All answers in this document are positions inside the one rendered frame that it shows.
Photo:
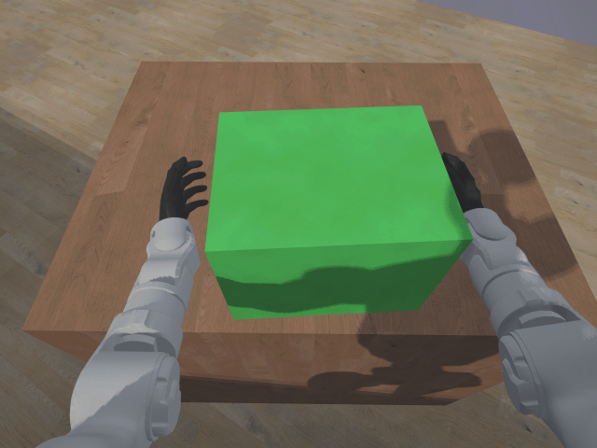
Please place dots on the left robot hand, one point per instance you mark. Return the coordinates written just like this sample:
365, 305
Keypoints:
174, 197

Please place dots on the pedestal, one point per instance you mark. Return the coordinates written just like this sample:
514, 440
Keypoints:
445, 351

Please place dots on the right robot hand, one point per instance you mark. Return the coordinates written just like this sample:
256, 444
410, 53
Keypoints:
463, 183

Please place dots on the robot left upper arm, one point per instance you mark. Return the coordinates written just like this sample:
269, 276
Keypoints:
125, 399

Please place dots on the carton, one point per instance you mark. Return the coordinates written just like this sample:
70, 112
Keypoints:
330, 211

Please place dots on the right robot forearm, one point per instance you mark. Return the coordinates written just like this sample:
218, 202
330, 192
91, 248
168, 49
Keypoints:
509, 286

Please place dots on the robot right upper arm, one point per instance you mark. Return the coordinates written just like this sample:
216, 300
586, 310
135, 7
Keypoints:
551, 371

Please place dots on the left robot forearm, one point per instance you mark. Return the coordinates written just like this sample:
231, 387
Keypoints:
152, 318

